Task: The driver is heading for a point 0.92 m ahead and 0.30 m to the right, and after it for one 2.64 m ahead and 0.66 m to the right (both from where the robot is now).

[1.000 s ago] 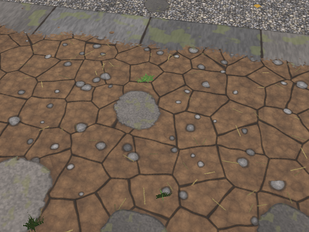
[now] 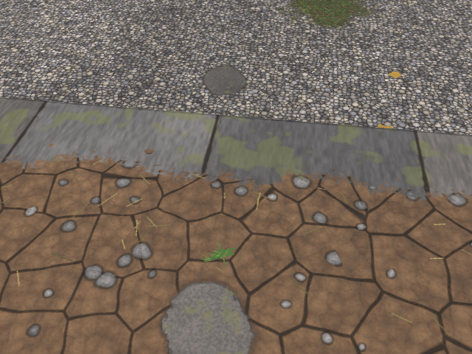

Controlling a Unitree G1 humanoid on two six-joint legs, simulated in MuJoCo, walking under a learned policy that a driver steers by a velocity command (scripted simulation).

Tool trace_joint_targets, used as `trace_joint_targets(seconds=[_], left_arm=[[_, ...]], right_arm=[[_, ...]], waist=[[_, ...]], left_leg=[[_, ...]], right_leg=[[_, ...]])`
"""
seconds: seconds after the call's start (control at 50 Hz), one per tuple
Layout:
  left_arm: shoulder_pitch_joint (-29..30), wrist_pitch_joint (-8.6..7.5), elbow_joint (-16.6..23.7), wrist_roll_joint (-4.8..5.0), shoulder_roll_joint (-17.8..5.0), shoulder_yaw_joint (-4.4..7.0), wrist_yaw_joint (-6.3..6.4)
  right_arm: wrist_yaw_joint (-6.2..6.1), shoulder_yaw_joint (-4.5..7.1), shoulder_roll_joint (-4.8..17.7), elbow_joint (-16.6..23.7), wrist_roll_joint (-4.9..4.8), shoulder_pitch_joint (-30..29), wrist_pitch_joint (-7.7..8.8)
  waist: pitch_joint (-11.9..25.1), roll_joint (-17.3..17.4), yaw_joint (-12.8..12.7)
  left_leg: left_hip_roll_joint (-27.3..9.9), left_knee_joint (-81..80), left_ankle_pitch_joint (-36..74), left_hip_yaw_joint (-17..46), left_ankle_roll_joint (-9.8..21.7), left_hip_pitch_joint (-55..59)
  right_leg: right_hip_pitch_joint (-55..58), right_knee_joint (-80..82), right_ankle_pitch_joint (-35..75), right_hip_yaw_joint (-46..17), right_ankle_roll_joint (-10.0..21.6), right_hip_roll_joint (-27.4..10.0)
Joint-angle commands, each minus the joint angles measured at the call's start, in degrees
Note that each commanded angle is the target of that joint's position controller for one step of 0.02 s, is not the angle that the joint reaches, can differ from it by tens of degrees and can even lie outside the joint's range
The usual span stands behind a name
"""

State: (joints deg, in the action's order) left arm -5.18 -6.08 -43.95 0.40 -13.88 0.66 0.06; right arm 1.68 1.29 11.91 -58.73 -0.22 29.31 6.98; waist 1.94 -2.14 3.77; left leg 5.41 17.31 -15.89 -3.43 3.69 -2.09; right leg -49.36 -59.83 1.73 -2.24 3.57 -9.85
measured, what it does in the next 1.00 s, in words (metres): walks ahead, turning right: right foot, then left foot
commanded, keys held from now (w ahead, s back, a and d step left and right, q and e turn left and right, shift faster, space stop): w+shift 0.42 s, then w+e+shift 0.58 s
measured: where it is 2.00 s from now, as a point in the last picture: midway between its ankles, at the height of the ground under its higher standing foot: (345, 132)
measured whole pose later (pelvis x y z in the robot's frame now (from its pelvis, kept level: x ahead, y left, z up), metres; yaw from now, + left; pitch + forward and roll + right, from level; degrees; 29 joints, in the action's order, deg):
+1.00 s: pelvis +0.89 -0.04 -0.01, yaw -24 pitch -1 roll +5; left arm -8.2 -1.1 -37.9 2.2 -18.2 4.4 -0.9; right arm 0.5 5.0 18.0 -53.5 0.8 23.3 6.1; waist -0.7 -2.3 4.9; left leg 0.6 19.0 -18.8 -13.1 -1.6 1.7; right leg -47.5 -66.8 -5.2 -0.6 4.1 -9.1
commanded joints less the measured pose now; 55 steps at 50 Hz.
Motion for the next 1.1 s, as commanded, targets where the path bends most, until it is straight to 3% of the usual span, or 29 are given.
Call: trace_joint_targets(seconds=[0.02, 0.1, 0.14, 0.18, 0.2, 0.22, 0.24, 0.26, 0.28, 0.3, 0.32, 0.34, 0.38, 0.46, 0.52, 0.62, 0.66, 0.68, 0.7, 0.72, 0.74, 0.76, 0.8, 0.84, 0.86, 0.9, 0.96, 1.04, 1.1], left_arm=[[5.4, -1.16, 3.9, 0.23, -1.7, -0.10, -0.82], [13.8, -2.02, 7.3, 1.43, -2.0, -0.12, -3.05], [12.8, -2.27, 8.3, 1.57, -3.8, 0.69, -3.83], [1.5, -1.60, 6.8, 2.42, -8.3, 2.74, -3.20], [-12.0, -0.94, 3.4, 2.67, -11.0, 4.08, -2.45], [-25.3, 0.02, -0.1, 1.65, -16.0, 5.10, -1.35], [-27.9, -0.55, -1.4, 0.71, -17.0, 5.65, -2.23], [-27.2, -0.74, -2.7, -0.09, -10.3, 4.31, -2.11], [-23.5, -0.89, -2.7, -0.66, -7.1, 3.52, -1.93], [-19.0, -1.41, -2.8, -1.25, -6.3, 3.15, -2.50], [-15.2, -2.03, -2.6, -1.69, -4.7, 2.70, -2.90], [-12.7, -2.16, -2.8, -2.17, -3.1, 2.15, -3.07], [-11.4, -2.01, -3.7, -0.63, -2.1, 1.76, -3.20], [-16.1, -2.25, -5.5, -0.08, -4.8, 2.07, -1.87], [-20.5, -2.06, -5.7, 0.58, -5.8, 2.15, -0.38], [-24.8, -0.56, -6.6, 1.66, -7.9, 3.00, 0.86], [-24.3, 0.92, -6.6, 0.72, -9.0, 3.54, 1.21], [-23.5, 1.71, -6.4, -0.76, -10.0, 3.73, 0.97], [-19.7, 2.05, -4.3, -2.05, -9.1, 3.20, 0.69], [-29.2, 0.75, -2.3, -1.55, 1.2, 0.90, 0.17], [-30.9, -0.41, -1.3, 2.68, 2.6, -0.23, -0.23], [-22.9, -0.31, -0.1, 4.68, -3.7, 1.38, 0.60], [-12.1, 0.11, 2.6, 2.29, -5.4, 2.07, 0.90], [-13.8, 2.16, 3.3, 2.35, -3.2, 2.73, -0.21], [-14.1, 3.41, 3.8, 2.87, -1.8, 2.69, -0.53], [-12.4, 5.02, 5.3, 2.43, -0.8, 2.64, -0.75], [-8.6, 5.26, 7.7, 1.69, -2.1, 2.70, -1.14], [-0.1, 4.58, 10.5, 1.32, -3.9, 2.63, -3.02], [1.1, 4.00, 11.8, 1.60, -6.2, 3.53, -4.33]], right_arm=[[-1.34, 0.66, 7.6, 5.1, -0.84, -3.7, 1.81], [-2.16, 0.83, 9.6, 3.8, -1.11, 1.4, 0.11], [-2.24, 1.18, 11.1, 4.0, -0.21, 1.1, -1.07], [-2.17, 1.73, 13.1, 4.0, 2.07, -0.1, -2.47], [-2.15, 1.61, 13.0, 4.8, 2.66, -3.1, -3.18], [-2.18, 0.34, 9.3, 7.2, 3.27, -3.5, -2.75], [-0.53, -2.31, -1.7, 6.7, 0.03, 6.6, -0.37], [-0.44, -0.74, 6.2, 7.1, -2.70, 1.1, 1.66], [-0.54, 0.01, 9.2, 10.5, -4.54, -8.7, 2.33], [-0.84, -0.53, 7.7, 12.7, -3.50, -14.0, 2.62], [-0.98, -0.25, 6.7, 13.2, -2.21, -15.3, 2.28], [-0.66, -0.28, 5.6, 13.1, -1.77, -13.2, 1.30], [-0.70, -0.37, 3.9, 12.6, -1.51, -11.4, -0.56], [-1.54, -0.58, 5.3, 16.9, 0.55, -22.5, -0.91], [-0.43, -0.89, 4.9, 19.7, 0.33, -31.6, 0.73], [0.77, 0.33, 8.0, 22.6, -1.30, -37.2, 1.98], [0.50, 1.73, 10.9, 21.9, -1.63, -31.6, 2.27], [-0.10, 3.22, 13.8, 20.4, -2.37, -23.0, 2.06], [-0.98, 4.01, 15.6, 17.9, -2.36, -9.1, 1.46], [-1.43, 5.57, 21.8, 16.2, 0.08, -1.3, 0.86], [-0.22, 5.15, 19.6, 15.8, 0.60, 0.3, 1.09], [-0.57, 4.06, 13.8, 16.1, 0.20, -4.1, 1.04], [-0.80, 3.34, 10.1, 14.9, 0.54, -10.3, 0.57], [-0.76, 2.50, 5.9, 13.2, 1.75, -14.9, 0.69], [-0.60, 2.53, 5.2, 12.5, 1.03, -16.3, 0.64], [-0.39, 2.96, 6.1, 11.7, 0.23, -17.9, 0.69], [-1.00, 3.58, 9.0, 12.2, 1.23, -19.4, 0.66], [-1.98, 4.32, 13.5, 12.0, 0.74, -15.5, 0.34], [-2.53, 5.03, 17.7, 12.7, 0.34, -14.2, -1.15]], waist=[[-9.8, 1.5, -1.7], [-12.8, 2.2, 0.6], [-10.3, 4.9, -1.5], [-1.2, 10.6, -8.6], [5.7, 12.0, -15.8], [16.2, 4.1, -18.4], [27.5, -20.7, -10.7], [23.1, -14.7, -13.1], [12.2, -9.8, -12.8], [5.9, 2.0, -10.2], [3.1, 4.6, -7.0], [1.5, 3.2, -3.9], [-2.2, 1.3, -1.1], [-9.5, 2.1, -3.2], [-10.4, 2.2, -6.3], [-10.3, -0.7, -6.8], [-5.8, -3.9, -3.1], [0.5, -5.3, 1.9], [9.9, -6.1, 9.4], [23.1, 13.2, 4.3], [30.8, 28.2, 3.5], [18.9, 21.7, 4.6], [4.9, 5.5, 3.0], [0.7, 7.5, -2.3], [-1.4, 8.7, -3.5], [-5.3, 7.4, -4.7], [-8.8, 4.8, -5.8], [-11.8, 0.2, -3.0], [-9.7, 2.5, -4.2]], left_leg=[[-12.9, -14.7, 9.5, 7.1, 8.0, -14.7], [-16.6, -14.7, 15.7, 5.4, 7.1, 1.4], [-18.5, -8.7, 36.0, 4.7, 6.1, 9.5], [-19.2, 6.7, 64.5, 4.1, 5.1, 15.4], [-17.6, 22.7, 68.3, 2.1, 3.7, 8.8], [-14.3, 44.8, 48.9, 2.4, 3.2, -9.4], [-0.8, 67.7, -4.3, 8.9, 0.0, -32.4], [-4.0, 70.2, -6.5, 14.8, 3.5, -39.2], [-6.6, 70.5, -5.4, 12.5, 4.5, -42.9], [-8.9, 66.6, -2.7, 11.5, 4.7, -41.4], [-11.2, 62.0, 0.2, 11.5, 4.5, -38.7], [-13.1, 60.2, 1.7, 11.8, 4.1, -35.5], [-14.9, 56.5, 1.7, 10.5, 2.7, -35.0], [-16.2, 42.5, 13.7, 7.6, -1.4, -42.7], [-12.2, 25.1, 27.6, 4.5, -3.5, -34.4], [-8.5, 9.6, 27.4, 6.9, -4.4, -28.7], [-6.5, 10.2, 19.1, 6.4, -3.4, -22.7], [-5.1, 12.3, 12.9, 4.9, -2.1, -12.9], [-10.3, 18.4, 9.1, 7.7, -0.6, 6.4], [-25.8, 14.6, -11.5, 33.8, 6.1, 31.0], [-31.3, 0.4, -33.2, 57.8, 9.8, 36.4], [-29.3, -2.9, -32.6, 50.8, 6.4, 28.8], [-25.7, -1.7, -9.3, 30.9, 3.9, 10.1], [-22.5, -3.3, -0.3, 19.4, 3.6, -1.8], [-22.0, -4.8, 1.3, 14.8, 3.3, -4.4], [-22.0, -7.0, 7.3, 8.0, 3.4, -8.2], [-20.0, -9.1, 12.7, -1.3, 3.5, -10.6], [-19.2, -10.1, 17.5, -9.1, 1.5, -3.6], [-19.8, -3.8, 49.9, -13.2, -0.1, 3.9]], right_leg=[[9.7, 14.8, 13.2, 3.0, -0.9, 1.4], [8.4, 29.5, 11.8, 4.0, -0.1, 4.5], [10.8, 31.4, 5.0, 5.9, 1.5, 7.8], [22.2, 27.8, -4.0, 7.8, 4.1, 11.9], [38.6, 27.1, -5.0, 7.7, 5.8, 12.1], [62.0, 22.6, -15.1, -8.0, 7.9, 0.1], [81.7, 36.8, -44.0, -43.2, 19.0, -12.2], [79.7, 45.8, -49.3, -49.2, 14.7, -10.0], [71.3, 44.9, -40.0, -37.6, 12.1, -8.6], [59.9, 46.3, -29.1, -30.5, 11.1, -6.6], [51.3, 46.8, -23.7, -24.8, 10.9, -4.4], [45.0, 47.8, -22.2, -21.2, 10.7, -2.6], [38.2, 50.9, -21.0, -15.9, 10.9, -1.0], [33.3, 55.1, -13.0, -10.4, 11.3, 0.7], [30.9, 56.1, -7.5, -5.8, 9.7, 3.6], [44.8, 52.2, -6.0, -9.4, 7.7, -0.6], [50.9, 43.1, 10.8, -10.4, 6.3, -1.4], [50.4, 32.2, 19.8, -9.6, 5.0, 0.3], [39.2, 15.2, 17.0, -8.5, 3.0, 2.4], [18.3, -9.7, -10.1, -4.7, 0.4, 10.2], [7.8, -22.4, -28.7, -9.1, 0.7, 11.5], [1.8, -26.4, -25.6, -7.5, 1.5, 8.1], [2.5, -23.2, -19.3, -4.5, 1.6, 3.3], [9.2, -18.4, -17.2, -5.3, 1.6, -0.6], [9.2, -17.3, -18.0, -4.7, 1.6, -1.6], [6.9, -16.5, -16.0, -3.8, 1.2, -2.7], [4.9, -9.2, -5.8, -2.7, 0.2, -2.1], [5.0, 5.6, 4.4, 3.7, 2.0, 0.0], [12.9, 12.1, 1.7, 11.6, 4.4, 5.7]])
